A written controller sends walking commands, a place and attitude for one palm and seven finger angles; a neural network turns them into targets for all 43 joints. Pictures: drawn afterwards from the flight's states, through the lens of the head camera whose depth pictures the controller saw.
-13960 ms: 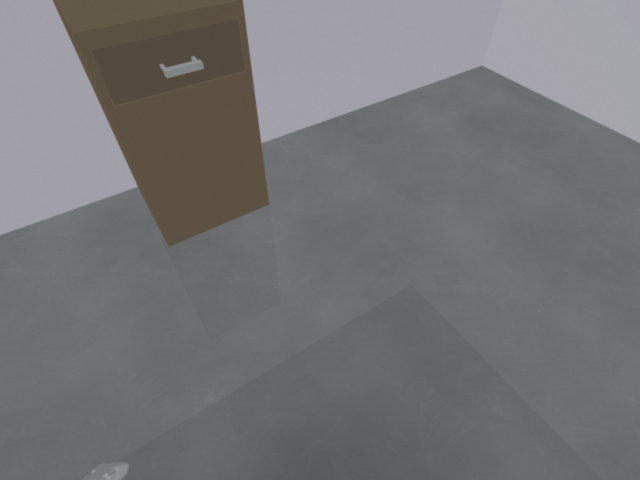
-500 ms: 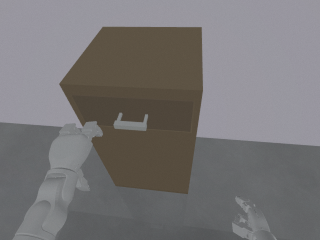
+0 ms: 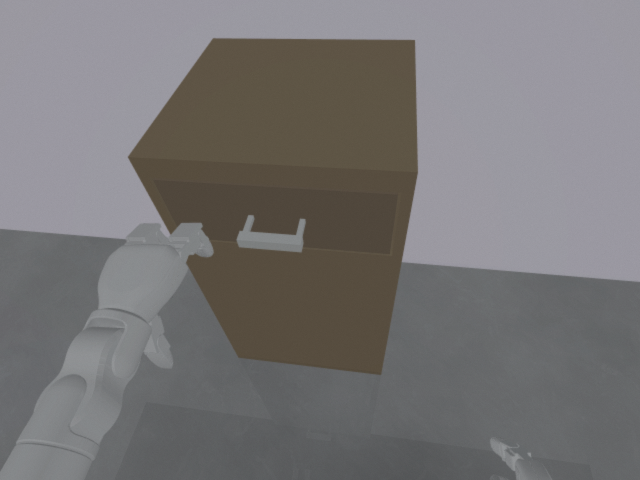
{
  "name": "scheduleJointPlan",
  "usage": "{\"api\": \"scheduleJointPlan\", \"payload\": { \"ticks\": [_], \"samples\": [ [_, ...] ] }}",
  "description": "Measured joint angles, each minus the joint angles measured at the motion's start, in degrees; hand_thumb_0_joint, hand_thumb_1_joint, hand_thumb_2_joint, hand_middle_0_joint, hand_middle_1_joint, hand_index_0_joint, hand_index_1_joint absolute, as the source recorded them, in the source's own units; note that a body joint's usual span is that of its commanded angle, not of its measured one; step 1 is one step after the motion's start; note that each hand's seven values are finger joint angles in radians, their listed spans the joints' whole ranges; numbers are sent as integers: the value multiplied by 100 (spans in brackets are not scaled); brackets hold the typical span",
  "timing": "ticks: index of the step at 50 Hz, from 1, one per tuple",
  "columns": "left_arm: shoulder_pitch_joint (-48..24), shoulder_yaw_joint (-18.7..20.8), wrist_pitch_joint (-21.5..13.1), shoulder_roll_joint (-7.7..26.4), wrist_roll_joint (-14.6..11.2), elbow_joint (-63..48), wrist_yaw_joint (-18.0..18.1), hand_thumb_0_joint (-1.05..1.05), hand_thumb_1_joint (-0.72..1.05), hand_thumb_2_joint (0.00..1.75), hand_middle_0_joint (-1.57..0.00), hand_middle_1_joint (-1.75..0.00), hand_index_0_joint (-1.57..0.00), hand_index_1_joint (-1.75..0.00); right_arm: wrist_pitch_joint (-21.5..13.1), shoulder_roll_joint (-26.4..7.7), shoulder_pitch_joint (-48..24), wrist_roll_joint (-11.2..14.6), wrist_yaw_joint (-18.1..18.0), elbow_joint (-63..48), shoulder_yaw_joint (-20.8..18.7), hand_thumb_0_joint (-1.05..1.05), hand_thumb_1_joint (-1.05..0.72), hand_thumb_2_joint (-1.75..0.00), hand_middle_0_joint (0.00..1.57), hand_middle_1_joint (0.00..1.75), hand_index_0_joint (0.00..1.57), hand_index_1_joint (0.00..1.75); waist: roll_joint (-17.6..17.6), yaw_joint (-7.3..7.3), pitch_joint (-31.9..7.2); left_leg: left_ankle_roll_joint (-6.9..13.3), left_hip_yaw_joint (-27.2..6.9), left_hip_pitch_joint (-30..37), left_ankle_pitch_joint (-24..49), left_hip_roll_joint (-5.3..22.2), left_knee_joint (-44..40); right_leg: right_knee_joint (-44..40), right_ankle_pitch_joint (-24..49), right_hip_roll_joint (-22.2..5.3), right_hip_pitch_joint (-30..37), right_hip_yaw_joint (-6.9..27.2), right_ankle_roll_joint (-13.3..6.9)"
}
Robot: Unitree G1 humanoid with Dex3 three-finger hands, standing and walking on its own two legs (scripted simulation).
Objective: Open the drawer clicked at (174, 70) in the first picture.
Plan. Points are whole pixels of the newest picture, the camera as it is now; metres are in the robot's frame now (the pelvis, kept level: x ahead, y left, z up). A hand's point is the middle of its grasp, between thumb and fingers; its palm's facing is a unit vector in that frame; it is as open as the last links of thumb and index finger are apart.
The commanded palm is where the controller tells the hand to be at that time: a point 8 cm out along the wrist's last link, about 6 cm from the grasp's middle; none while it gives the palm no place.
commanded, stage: raise the hand with hooked fingers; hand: left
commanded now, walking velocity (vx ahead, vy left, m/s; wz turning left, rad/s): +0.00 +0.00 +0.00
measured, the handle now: (273, 232) +0.51 +0.16 -0.05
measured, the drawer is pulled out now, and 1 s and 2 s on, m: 0.00 0.00 0.00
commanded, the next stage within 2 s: move the hooked fingers above the handle in 0.08 s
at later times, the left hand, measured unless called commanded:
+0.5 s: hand (195, 281) +0.33 +0.21 +0.06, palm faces -0.02 -0.08 -1.00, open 13.9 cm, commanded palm +0.31 +0.22 +0.12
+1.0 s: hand (227, 260) +0.38 +0.19 +0.03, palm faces -0.03 -0.07 -1.00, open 13.9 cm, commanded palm +0.37 +0.20 +0.09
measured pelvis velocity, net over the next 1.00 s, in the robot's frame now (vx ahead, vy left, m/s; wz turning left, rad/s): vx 0.02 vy -0.02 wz -0.01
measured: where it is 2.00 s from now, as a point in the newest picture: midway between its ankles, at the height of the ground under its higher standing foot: outside the picture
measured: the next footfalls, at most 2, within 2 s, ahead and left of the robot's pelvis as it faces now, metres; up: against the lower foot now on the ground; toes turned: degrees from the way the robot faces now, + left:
none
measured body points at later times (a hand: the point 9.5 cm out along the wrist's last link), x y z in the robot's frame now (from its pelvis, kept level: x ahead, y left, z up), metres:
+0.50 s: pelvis +0.00 -0.03 +0.00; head +0.03 -0.05 +0.45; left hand +0.33 +0.21 +0.11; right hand +0.18 -0.26 -0.12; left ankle +0.00 +0.08 -0.73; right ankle -0.01 -0.12 -0.73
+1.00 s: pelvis +0.02 -0.02 -0.01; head +0.06 -0.05 +0.44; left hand +0.38 +0.19 +0.09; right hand +0.15 -0.28 -0.14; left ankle +0.00 +0.08 -0.73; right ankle -0.01 -0.12 -0.73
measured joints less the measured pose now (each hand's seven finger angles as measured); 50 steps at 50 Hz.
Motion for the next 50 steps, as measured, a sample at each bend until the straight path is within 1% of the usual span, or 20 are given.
{"api": "scheduleJointPlan", "payload": {
  "ticks": [5,8,11,19,25,32,39,44,50],
  "samples": [
    [-97,-35,143,-28,38,185,190,-1,-49,30,-32,-120,-32,-120,-7,-3,-59,46,-35,68,-16,1,-91,-89,20,30,20,30,-10,2,-11,-29,-14,-29,15,15,16,56,-10,14,-46,-15,-35],
    [-146,-84,257,-54,41,260,178,-1,-49,30,-32,-120,-32,-120,-21,16,-118,59,-56,58,0,1,-91,-89,20,30,20,30,2,-11,-26,-49,-20,-5,27,27,-3,58,-11,27,-32,-20,-57],
    [-155,-135,302,-74,17,297,125,-1,-49,30,-32,-120,-32,-120,-40,42,-177,66,-83,28,38,1,-91,-89,20,30,20,30,14,-23,-47,-69,-19,46,34,44,-38,42,-11,45,7,-17,-79],
    [-644,-217,173,-61,97,955,6,-1,-50,30,-32,-120,-32,-120,-99,100,-279,83,-177,-7,114,1,-91,-89,20,30,20,30,-53,-31,-90,-140,-68,-40,6,97,24,118,-60,98,-78,-66,-154],
    [-787,-155,19,-70,128,1135,78,-1,-49,30,-32,-120,-32,-120,-106,72,-207,71,-175,2,45,1,-91,-89,20,30,20,30,-69,-69,-173,-175,-74,-187,-77,134,135,216,-132,134,-222,-72,-190],
    [-899,-221,53,-179,196,1312,224,-1,-49,30,-32,-120,-32,-120,-39,4,-75,82,-155,66,-51,1,-91,-89,20,30,20,30,-70,-117,-252,-186,-58,-358,-177,144,262,364,-237,143,-410,-56,-203],
    [-1060,-202,94,-208,259,1617,384,0,-49,30,-32,-120,-32,-120,8,12,31,101,-167,123,-103,1,-91,-89,20,30,20,30,-86,-197,-317,-192,-35,-479,-257,160,351,453,-307,158,-540,-33,-209],
    [-1279,-256,167,-239,298,1878,434,-1,-49,30,-32,-120,-32,-120,25,23,94,107,-157,141,-140,1,-91,-89,20,30,20,30,-86,-235,-373,-184,-36,-574,-302,158,419,506,-345,156,-627,-34,-202],
    [-1546,-377,169,-366,375,2175,498,-1,-49,30,-32,-120,-32,-120,53,36,132,109,-129,135,-160,1,-91,-89,20,30,20,30,-82,-272,-439,-165,-16,-682,-349,146,499,581,-384,144,-737,-14,-184]
  ]
}}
